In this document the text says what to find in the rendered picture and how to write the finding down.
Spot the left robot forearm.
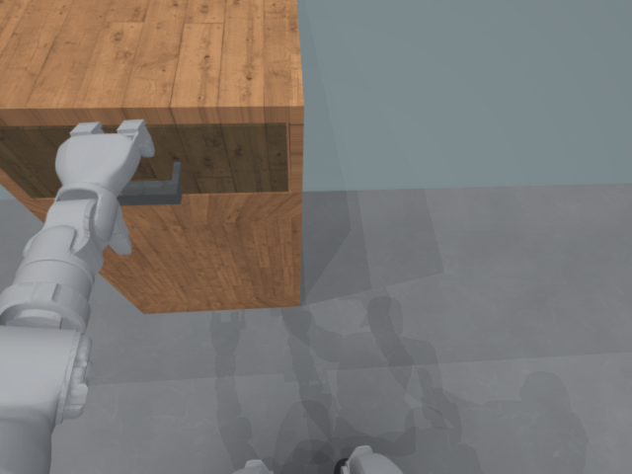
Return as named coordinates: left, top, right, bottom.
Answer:
left=0, top=182, right=119, bottom=336

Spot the right robot thigh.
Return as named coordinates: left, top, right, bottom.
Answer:
left=341, top=453, right=404, bottom=474

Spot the robot left hand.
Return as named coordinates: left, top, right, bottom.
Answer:
left=55, top=119, right=155, bottom=255

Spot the robot left upper arm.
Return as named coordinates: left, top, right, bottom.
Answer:
left=0, top=326, right=93, bottom=474

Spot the handle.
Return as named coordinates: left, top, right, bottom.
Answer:
left=117, top=162, right=183, bottom=205

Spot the cabinet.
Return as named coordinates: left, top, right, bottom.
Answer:
left=0, top=0, right=304, bottom=314

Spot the drawer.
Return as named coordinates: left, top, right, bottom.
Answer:
left=0, top=122, right=288, bottom=198

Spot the robot right shin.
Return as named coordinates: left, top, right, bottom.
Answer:
left=348, top=445, right=373, bottom=462

